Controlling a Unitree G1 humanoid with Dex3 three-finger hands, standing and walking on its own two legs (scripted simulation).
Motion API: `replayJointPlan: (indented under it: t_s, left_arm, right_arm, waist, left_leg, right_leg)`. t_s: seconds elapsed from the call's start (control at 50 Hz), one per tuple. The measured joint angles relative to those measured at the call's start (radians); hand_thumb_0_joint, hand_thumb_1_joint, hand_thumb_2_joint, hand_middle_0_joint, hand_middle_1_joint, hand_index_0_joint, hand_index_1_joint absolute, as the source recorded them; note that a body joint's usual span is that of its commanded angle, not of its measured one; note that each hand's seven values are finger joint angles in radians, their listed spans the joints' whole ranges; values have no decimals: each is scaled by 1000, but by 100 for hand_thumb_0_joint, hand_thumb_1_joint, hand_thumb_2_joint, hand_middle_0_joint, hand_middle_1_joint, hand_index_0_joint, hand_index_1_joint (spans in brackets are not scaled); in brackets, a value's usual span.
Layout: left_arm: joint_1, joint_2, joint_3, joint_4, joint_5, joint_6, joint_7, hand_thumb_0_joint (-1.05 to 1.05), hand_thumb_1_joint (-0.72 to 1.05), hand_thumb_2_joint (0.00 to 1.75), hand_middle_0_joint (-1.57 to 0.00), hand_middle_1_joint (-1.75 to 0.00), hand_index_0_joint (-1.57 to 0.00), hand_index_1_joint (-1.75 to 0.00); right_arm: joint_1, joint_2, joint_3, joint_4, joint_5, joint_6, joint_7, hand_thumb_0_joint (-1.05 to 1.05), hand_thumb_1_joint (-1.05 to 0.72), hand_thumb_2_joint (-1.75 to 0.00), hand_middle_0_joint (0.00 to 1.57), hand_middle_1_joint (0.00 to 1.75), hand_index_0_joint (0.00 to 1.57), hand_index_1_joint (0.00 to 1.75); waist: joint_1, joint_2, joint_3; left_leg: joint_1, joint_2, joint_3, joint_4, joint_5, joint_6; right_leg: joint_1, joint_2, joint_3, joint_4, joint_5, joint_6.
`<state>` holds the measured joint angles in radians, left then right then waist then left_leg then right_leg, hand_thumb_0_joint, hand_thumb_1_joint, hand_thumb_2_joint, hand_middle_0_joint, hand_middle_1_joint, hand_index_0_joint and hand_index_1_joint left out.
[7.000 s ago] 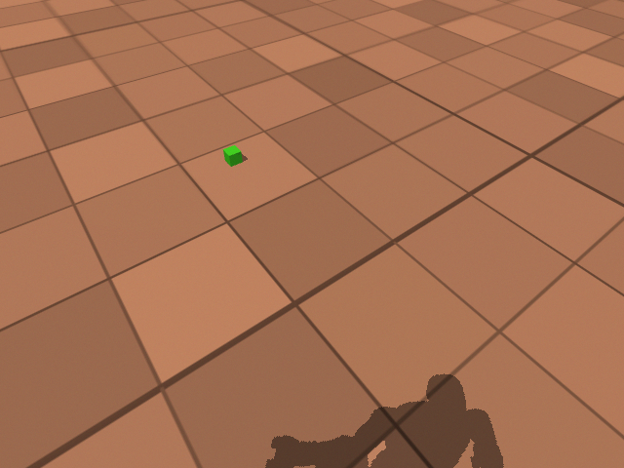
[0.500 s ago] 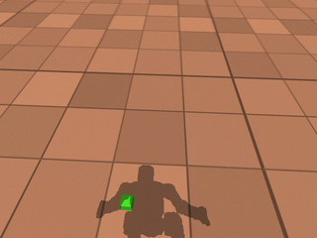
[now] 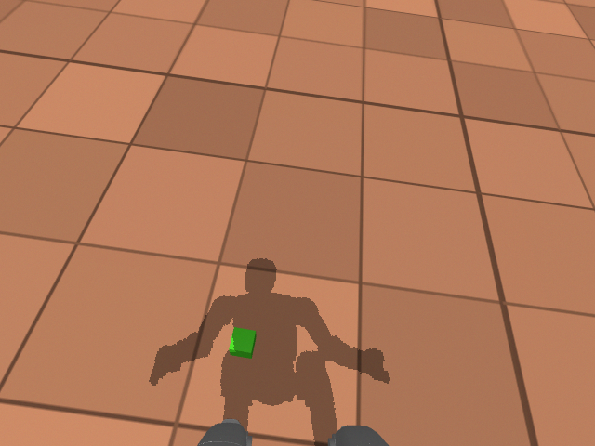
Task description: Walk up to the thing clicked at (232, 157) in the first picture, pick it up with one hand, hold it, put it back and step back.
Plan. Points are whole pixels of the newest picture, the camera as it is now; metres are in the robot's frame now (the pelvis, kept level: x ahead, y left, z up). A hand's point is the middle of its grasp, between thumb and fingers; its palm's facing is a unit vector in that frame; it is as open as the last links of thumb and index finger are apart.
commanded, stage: walk up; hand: left
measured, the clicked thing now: (243, 342) +0.44 +0.14 -0.73
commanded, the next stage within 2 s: stand in 2.00 s
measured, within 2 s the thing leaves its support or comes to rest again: neither
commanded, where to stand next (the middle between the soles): +0.05 -0.06 m, yaw -5 degrees
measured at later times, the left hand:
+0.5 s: hand out of the picture +0.04 +0.21 -0.15, palm faces -0.11 -0.91 -0.41, open 7.4 cm
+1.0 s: hand out of the picture +0.12 +0.28 -0.18, palm faces -0.13 -0.92 -0.38, open 7.4 cm
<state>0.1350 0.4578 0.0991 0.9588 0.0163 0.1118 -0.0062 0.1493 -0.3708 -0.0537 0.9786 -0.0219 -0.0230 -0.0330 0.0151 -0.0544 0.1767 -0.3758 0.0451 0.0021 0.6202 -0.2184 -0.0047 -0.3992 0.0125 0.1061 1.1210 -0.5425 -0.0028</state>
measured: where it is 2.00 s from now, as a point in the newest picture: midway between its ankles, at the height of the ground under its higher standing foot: outside the picture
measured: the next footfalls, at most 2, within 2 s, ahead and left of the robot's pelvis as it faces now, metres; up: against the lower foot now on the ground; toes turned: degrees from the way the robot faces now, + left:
right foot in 0.30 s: -0.02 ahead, -0.20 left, +0.00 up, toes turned -5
left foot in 0.68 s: +0.08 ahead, +0.12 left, +0.00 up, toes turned -4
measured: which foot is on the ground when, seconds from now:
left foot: down 0.00-0.32, up 0.34-0.66, down 0.68-1.00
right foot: up 0.00-0.28, down 0.30-0.70, up 0.72-1.00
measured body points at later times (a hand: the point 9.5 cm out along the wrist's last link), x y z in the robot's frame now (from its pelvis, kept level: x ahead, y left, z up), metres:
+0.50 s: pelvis -0.04 -0.05 -0.02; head -0.01 -0.07 +0.43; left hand +0.05 +0.26 -0.13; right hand +0.01 -0.39 -0.14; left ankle -0.01 +0.08 -0.69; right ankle -0.06 -0.19 -0.73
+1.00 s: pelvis -0.02 -0.01 -0.01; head +0.05 +0.04 +0.43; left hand +0.12 +0.32 -0.15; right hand +0.03 -0.35 -0.08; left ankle +0.04 +0.13 -0.73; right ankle -0.02 -0.19 -0.62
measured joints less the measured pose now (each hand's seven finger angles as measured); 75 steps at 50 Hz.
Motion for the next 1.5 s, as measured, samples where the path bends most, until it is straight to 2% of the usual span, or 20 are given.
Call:
replayJointPlan:
  t_s: [0.12,0.24,0.28,0.32,0.36,0.42,0.56,0.64,0.7,0.74,0.8,0.86,0.98,1.04,1.12,1.18,1.22,1.28,1.42,1.5]
  left_arm:
    - [27,21,13,-84,19,10,-25,0,91,90,-20,-30,-20,-30]
    - [46,-10,-4,-88,6,-9,-44,0,91,90,-20,-30,-20,-30]
    - [59,-22,-7,-82,5,-31,-46,0,90,90,-20,-30,-20,-30]
    - [72,-42,0,-75,17,-49,-42,0,90,90,-20,-30,-20,-30]
    - [83,-62,-10,-76,30,-54,-38,0,90,90,-20,-30,-20,-30]
    - [95,-95,-29,-61,29,-77,-21,0,90,90,-20,-30,-20,-30]
    - [177,-79,-29,-85,24,-167,16,0,90,90,-21,-30,-21,-30]
    - [218,-30,-19,-95,23,-181,21,0,90,90,-21,-30,-21,-30]
    - [220,14,-12,-88,18,-151,16,0,90,90,-21,-30,-20,-30]
    - [190,16,-11,-68,6,-109,26,0,90,90,-21,-30,-20,-30]
    - [141,26,-16,-58,-4,-79,30,0,90,90,-20,-30,-20,-30]
    - [99,39,-5,-93,8,-54,11,0,90,90,-20,-30,-20,-30]
    - [41,47,17,-169,14,-20,-15,0,90,90,-20,-30,-20,-30]
    - [25,26,5,-165,-2,-23,-13,0,90,90,-20,-30,-20,-30]
    - [18,-17,-21,-127,-13,-49,-12,0,90,90,-20,-30,-20,-30]
    - [20,-58,-22,-103,9,-73,-14,0,90,90,-20,-30,-20,-30]
    - [23,-78,-32,-101,21,-76,-16,0,90,90,-20,-30,-20,-30]
    - [25,-105,-46,-85,20,-94,-9,0,90,90,-21,-30,-20,-30]
    - [102,-84,-31,-85,24,-174,17,0,90,90,-21,-30,-21,-30]
    - [154,-29,-11,-78,29,-173,12,0,89,90,-21,-30,-21,-30]
  right_arm:
    - [6,5,-7,-79,-1,-17,-35,1,-90,-90,21,30,21,30]
    - [10,-53,-16,-141,-18,-16,-21,1,-89,-90,21,30,21,30]
    - [4,-74,-16,-152,-21,3,-7,1,-89,-90,21,30,21,30]
    - [0,-89,-19,-153,-17,22,-5,1,-90,-90,21,30,21,30]
    - [4,-84,-21,-132,-6,40,-15,1,-90,-90,21,30,21,30]
    - [13,-79,-15,-99,12,42,-8,1,-90,-90,21,30,21,29]
    - [100,-60,-23,-102,-46,75,84,1,-90,-90,21,30,21,29]
    - [101,-64,-37,-115,-36,61,109,1,-90,-90,21,30,21,29]
    - [90,-56,-41,-116,-7,10,90,1,-90,-90,21,30,21,30]
    - [89,-49,-30,-122,-1,-23,65,1,-90,-90,21,30,21,30]
    - [85,-20,-2,-116,9,-37,38,1,-90,-90,21,30,21,30]
    - [87,0,18,-124,15,-46,4,1,-90,-90,21,30,21,30]
    - [87,-19,10,-143,9,-43,-43,1,-89,-90,21,30,21,30]
    - [77,-49,-1,-154,2,-32,-42,1,-89,-90,21,30,21,30]
    - [62,-90,-6,-179,-9,-2,-15,1,-90,-90,21,30,21,30]
    - [49,-115,-6,-179,0,21,-4,1,-90,-90,21,30,21,30]
    - [41,-101,-5,-155,9,34,-17,1,-90,-90,21,30,21,30]
    - [44,-83,5,-115,23,33,-9,1,-90,-90,20,30,20,29]
    - [116,-62,-9,-101,-39,60,80,1,-90,-90,21,30,21,29]
    - [135,-71,-25,-91,-24,36,105,1,-90,-90,21,30,21,30]
  waist:
    - [19,-50,12]
    - [5,-20,-5]
    - [-6,6,-22]
    - [-12,45,-32]
    - [-5,50,-41]
    - [6,73,-54]
    - [-6,110,-106]
    - [3,105,-99]
    - [18,60,-83]
    - [15,55,-75]
    - [12,34,-62]
    - [16,0,-39]
    - [11,-62,14]
    - [-3,-63,29]
    - [-25,-32,19]
    - [-33,37,7]
    - [-30,48,2]
    - [-18,70,-16]
    - [-18,115,-86]
    - [5,105,-104]
  left_leg:
    - [-30,23,42,29,-7,-5]
    - [-77,79,58,122,-41,-14]
    - [-115,102,47,178,-62,-15]
    - [-160,116,8,260,-142,8]
    - [-187,43,-60,376,-282,16]
    - [-175,-26,-83,462,-283,21]
    - [-95,-25,-29,408,-281,10]
    - [-75,-7,-29,296,-282,15]
    - [-14,-30,14,143,-114,0]
    - [-14,-36,22,170,-133,1]
    - [15,-30,22,139,-132,10]
    - [30,-18,24,113,-117,12]
    - [1,14,26,125,-105,-2]
    - [-19,37,25,144,-105,-7]
    - [-62,71,22,198,-120,-16]
    - [-125,99,-27,312,-180,8]
    - [-149,27,-90,414,-303,25]
    - [-147,-37,-100,479,-314,27]
    - [-90,-34,-35,430,-294,22]
    - [-48,-19,-19,288,-303,24]
  right_leg:
    - [-105,21,56,209,68,13]
    - [-21,-50,-8,-98,45,12]
    - [44,-51,-54,-253,86,8]
    - [57,-25,-76,-277,47,31]
    - [41,-30,-70,-247,48,29]
    - [50,-30,-56,-284,81,25]
    - [103,-54,-85,-359,90,9]
    - [131,-91,-78,-374,81,26]
    - [116,-138,-38,-299,54,13]
    - [61,-93,23,-155,20,-11]
    - [-18,-29,38,2,16,-24]
    - [-102,-6,19,103,37,-13]
    - [-215,42,86,245,107,14]
    - [-190,25,81,168,118,20]
    - [-60,-29,-17,-134,123,20]
    - [16,0,-72,-271,90,34]
    - [-2,-3,-71,-234,95,25]
    - [3,-12,-65,-257,122,16]
    - [31,-57,-86,-316,127,-10]
    - [52,-101,-66,-334,119,-14]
